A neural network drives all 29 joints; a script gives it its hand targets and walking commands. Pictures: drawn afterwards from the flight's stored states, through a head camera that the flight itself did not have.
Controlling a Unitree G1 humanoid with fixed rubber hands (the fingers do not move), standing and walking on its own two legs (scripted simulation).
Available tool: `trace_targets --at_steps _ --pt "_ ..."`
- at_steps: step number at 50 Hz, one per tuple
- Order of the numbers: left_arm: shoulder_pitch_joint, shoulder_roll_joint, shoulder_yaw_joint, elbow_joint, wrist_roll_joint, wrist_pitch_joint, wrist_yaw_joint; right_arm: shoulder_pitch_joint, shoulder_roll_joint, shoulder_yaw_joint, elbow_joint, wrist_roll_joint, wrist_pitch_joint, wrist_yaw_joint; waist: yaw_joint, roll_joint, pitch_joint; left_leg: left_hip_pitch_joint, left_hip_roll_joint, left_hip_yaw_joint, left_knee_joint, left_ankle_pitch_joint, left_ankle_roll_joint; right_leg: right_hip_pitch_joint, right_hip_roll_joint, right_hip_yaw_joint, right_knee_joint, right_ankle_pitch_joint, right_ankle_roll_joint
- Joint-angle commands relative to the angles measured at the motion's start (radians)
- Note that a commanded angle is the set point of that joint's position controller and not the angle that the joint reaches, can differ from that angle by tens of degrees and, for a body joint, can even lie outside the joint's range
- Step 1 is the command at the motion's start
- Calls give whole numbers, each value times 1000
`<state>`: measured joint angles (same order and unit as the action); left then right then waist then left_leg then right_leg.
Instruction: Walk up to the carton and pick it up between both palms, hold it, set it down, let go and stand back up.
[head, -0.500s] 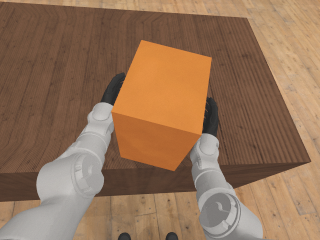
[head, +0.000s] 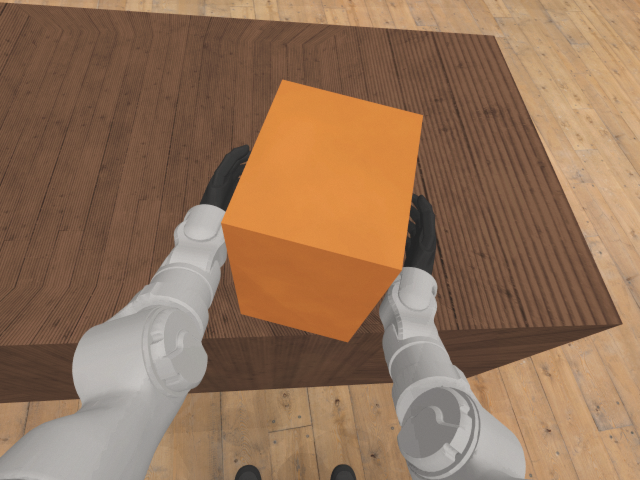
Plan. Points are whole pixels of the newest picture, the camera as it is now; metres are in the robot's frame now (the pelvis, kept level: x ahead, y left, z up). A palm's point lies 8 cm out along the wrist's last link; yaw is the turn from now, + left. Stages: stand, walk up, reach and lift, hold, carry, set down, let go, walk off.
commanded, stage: reach and lift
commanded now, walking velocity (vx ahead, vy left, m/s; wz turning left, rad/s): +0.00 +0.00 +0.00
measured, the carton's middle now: (319, 228) +0.44 -0.02 -0.01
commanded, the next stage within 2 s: none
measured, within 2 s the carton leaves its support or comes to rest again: leaves its support in 0.82 s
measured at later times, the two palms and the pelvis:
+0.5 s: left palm (220, 208) +0.46 +0.11 +0.01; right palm (419, 261) +0.38 -0.14 +0.00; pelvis +0.00 +0.00 +0.00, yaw +0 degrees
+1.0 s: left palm (218, 205) +0.43 +0.11 +0.05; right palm (436, 255) +0.37 -0.15 +0.04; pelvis -0.01 +0.00 -0.01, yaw +0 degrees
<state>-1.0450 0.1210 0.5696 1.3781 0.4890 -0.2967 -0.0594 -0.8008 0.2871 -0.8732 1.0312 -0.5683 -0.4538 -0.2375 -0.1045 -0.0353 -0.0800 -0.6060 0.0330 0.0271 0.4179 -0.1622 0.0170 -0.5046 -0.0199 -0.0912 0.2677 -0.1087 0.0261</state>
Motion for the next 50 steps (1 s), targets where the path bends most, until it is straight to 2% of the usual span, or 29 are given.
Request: trace_targets --at_steps 1,2,4,6,9,12,17,18,22,23,24,26,28,32,35,38,40,42,45,48,50 --pt "-481 -547 -142 62 58 -34 -104 -536 479 303 101 -103 -32 155 2 158 -671 372 -12 53 42 451 -80 280 44 -45 76 408 -34" --pt "-475 -557 -156 63 49 -37 -103 -534 474 306 102 -97 -38 155 -5 164 -682 376 -9 48 42 461 -85 289 45 -47 80 428 -34" --pt "-464 -551 -156 77 52 -36 -105 -526 477 326 118 -85 -40 154 5 172 -665 379 -10 47 47 494 -84 301 46 -45 82 444 -33" --pt "-477 -559 -179 74 34 -47 -103 -528 478 342 116 -78 -47 151 0 176 -690 376 -10 50 52 490 -87 292 47 -44 82 444 -35" --pt "-494 -564 -206 75 10 -60 -103 -543 471 354 119 -72 -53 148 -9 162 -705 364 -11 45 47 477 -87 316 49 -40 86 474 -34" --pt "-493 -563 -223 83 -11 -69 -98 -556 467 391 118 -45 -50 149 6 162 -722 371 -13 45 40 463 -84 325 46 -34 83 468 -38" --pt "-489 -578 -269 112 -51 -79 -104 -562 471 431 111 -28 -46 142 -16 146 -741 330 -14 38 37 439 -78 373 44 -24 99 540 -33" --pt "-490 -578 -279 109 -58 -82 -104 -557 471 446 120 -18 -45 141 -16 150 -751 341 -12 36 43 463 -79 368 45 -24 102 553 -35" --pt "-491 -570 -296 131 -89 -88 -109 -563 479 503 100 21 -35 141 1 132 -741 288 -22 36 38 425 -66 428 36 -9 115 588 -34" --pt "-494 -573 -312 124 -101 -92 -108 -560 476 505 107 25 -35 141 -8 138 -749 292 -20 31 35 425 -70 430 35 -9 117 588 -35" --pt "-496 -581 -319 122 -106 -95 -105 -568 479 519 101 37 -36 142 2 153 -759 301 -20 33 43 450 -74 423 36 -7 122 601 -37" --pt "-504 -591 -350 116 -128 -101 -102 -569 475 535 107 51 -33 145 -6 173 -774 328 -15 24 57 476 -83 396 42 -10 123 582 -44" --pt "-494 -598 -362 119 -144 -104 -100 -577 481 566 94 70 -30 147 4 164 -781 346 -12 20 77 516 -82 391 47 -7 127 593 -48" --pt "-530 -624 -425 108 -199 -119 -95 -601 474 593 90 100 -21 151 -16 178 -820 354 -10 8 96 504 -89 360 52 -2 138 567 -57" --pt "-543 -636 -454 130 -233 -125 -95 -638 485 623 61 126 3 148 -14 171 -797 337 -14 3 104 449 -82 359 53 5 150 536 -53" --pt "-615 -683 -524 67 -295 -141 -78 -671 520 679 40 172 34 155 -27 195 -850 385 -8 -16 127 472 -92 303 66 7 162 484 -59" --pt "-637 -715 -565 55 -340 -144 -67 -710 543 738 -2 217 65 158 -21 200 -880 392 -16 -24 147 453 -88 284 70 16 170 453 -63" --pt "-669 -743 -602 34 -381 -143 -59 -747 563 784 -36 262 104 156 -28 201 -886 358 -22 -36 153 396 -81 286 69 24 195 431 -59" --pt "-745 -784 -663 -42 -438 -133 -44 -773 594 842 -57 324 173 147 -55 207 -866 350 -27 -51 163 333 -79 249 70 35 219 372 -56" --pt "-773 -796 -681 -92 -481 -108 -31 -810 621 915 -104 396 240 142 -46 189 -870 312 -41 -53 175 278 -58 258 66 53 249 357 -47" --pt "-783 -818 -695 -118 -506 -82 -27 -847 624 932 -142 432 276 137 -51 175 -870 310 -44 -63 172 259 -51 264 66 57 257 350 -42"
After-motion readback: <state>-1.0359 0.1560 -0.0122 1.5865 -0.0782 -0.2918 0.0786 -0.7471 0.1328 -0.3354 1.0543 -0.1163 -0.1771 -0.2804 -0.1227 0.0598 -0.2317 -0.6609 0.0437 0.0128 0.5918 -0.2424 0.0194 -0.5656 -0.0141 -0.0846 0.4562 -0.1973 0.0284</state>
